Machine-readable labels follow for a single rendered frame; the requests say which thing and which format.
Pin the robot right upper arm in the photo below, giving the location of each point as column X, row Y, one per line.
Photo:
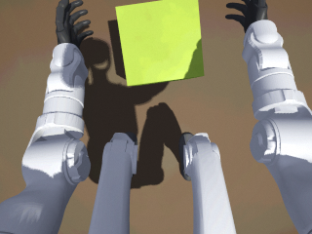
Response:
column 284, row 146

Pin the robot right thigh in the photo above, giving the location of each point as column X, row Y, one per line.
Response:
column 211, row 207

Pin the robot left forearm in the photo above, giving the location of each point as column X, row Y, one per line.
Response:
column 64, row 98

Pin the robot right foot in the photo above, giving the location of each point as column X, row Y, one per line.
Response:
column 183, row 141

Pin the robot right forearm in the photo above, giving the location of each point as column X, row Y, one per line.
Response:
column 275, row 94

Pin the carton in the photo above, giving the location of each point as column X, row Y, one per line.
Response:
column 161, row 41

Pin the robot left hand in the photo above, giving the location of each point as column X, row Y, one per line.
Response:
column 67, row 32

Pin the robot right hand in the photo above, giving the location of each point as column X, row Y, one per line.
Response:
column 253, row 11

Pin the robot left upper arm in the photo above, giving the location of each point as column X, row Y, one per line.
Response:
column 52, row 170

